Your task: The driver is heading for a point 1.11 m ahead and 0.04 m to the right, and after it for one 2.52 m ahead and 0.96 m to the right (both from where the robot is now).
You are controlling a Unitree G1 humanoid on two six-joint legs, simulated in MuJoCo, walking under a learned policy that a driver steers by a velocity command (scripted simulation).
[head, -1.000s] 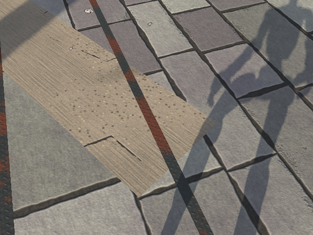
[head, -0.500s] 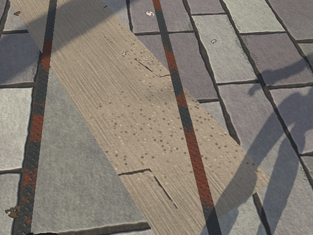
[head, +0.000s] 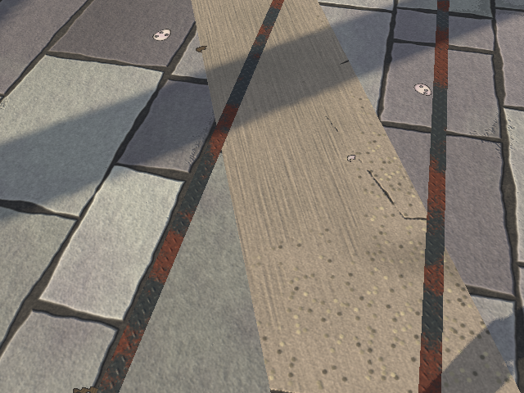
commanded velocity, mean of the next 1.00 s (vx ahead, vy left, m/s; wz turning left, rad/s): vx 0.50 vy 0.00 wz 0.12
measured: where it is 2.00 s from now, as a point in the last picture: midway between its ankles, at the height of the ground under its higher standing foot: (278, 193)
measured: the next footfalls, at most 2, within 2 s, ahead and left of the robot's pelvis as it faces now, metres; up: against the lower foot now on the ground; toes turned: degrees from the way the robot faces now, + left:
left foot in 0.28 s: +0.31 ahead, +0.17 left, +0.00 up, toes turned +13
right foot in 0.84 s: +0.67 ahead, +0.03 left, +0.00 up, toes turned +6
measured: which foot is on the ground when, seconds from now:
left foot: up 0.00-0.26, down 0.28-0.86, up 0.88-1.00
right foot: down 0.00-0.28, up 0.30-0.82, down 0.84-1.00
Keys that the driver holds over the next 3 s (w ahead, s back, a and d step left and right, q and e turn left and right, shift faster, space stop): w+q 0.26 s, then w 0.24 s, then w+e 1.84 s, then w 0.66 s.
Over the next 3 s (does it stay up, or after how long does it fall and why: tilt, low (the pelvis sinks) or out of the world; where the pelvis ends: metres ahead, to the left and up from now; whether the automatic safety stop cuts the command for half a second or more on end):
stays up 1.47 -0.37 0.00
